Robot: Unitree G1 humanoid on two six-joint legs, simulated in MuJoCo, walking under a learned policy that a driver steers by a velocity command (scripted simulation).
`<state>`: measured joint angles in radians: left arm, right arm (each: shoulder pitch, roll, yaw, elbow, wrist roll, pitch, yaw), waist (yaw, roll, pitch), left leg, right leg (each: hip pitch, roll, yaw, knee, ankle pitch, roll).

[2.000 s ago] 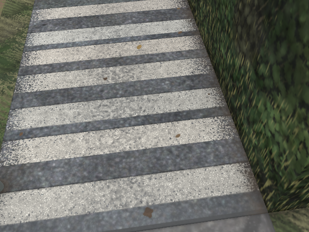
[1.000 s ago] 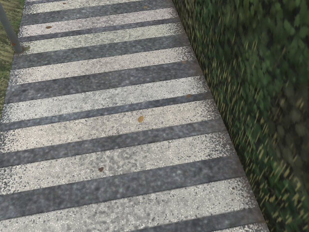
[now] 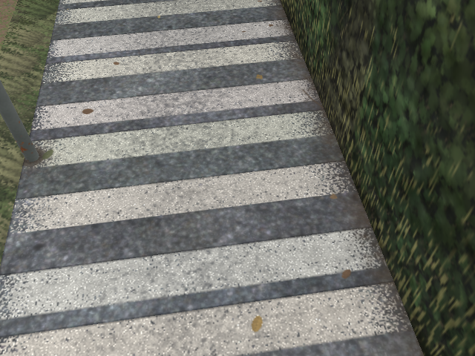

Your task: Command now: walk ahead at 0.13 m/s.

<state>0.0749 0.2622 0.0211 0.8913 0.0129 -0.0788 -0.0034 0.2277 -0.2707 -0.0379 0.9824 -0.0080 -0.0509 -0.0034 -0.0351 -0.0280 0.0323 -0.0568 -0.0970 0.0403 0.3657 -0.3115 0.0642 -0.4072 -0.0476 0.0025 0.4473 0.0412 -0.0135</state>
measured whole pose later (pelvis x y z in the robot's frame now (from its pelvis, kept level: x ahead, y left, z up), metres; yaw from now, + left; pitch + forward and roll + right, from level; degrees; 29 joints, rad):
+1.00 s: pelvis +0.07 +0.04 +0.00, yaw +0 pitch -2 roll +0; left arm 0.15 0.24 0.03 1.09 0.00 0.01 0.04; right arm 0.29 -0.20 0.00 1.11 -0.02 0.00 -0.01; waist 0.00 -0.01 0.03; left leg -0.09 -0.04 0.02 0.45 -0.34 0.04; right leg -0.27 -0.06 0.01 0.47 -0.18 0.06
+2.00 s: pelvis +0.07 +0.04 +0.00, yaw +0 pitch -1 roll +0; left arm 0.27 0.18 0.01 1.11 0.00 -0.01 0.05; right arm 0.38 -0.16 -0.01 1.09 -0.01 -0.01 -0.02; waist 0.01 0.00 0.04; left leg -0.08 -0.04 0.02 0.44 -0.34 0.04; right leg -0.28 -0.06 0.01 0.49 -0.19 0.05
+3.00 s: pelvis +0.46 +0.06 -0.02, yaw +0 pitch +1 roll +1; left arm 0.37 0.26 0.03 1.00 -0.04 -0.11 0.00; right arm 0.13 -0.26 -0.06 0.87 0.01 -0.10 0.05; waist 0.00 -0.02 0.07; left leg -0.47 -0.04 0.05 0.61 -0.14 0.06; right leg -0.25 -0.04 0.08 1.26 -0.46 -0.03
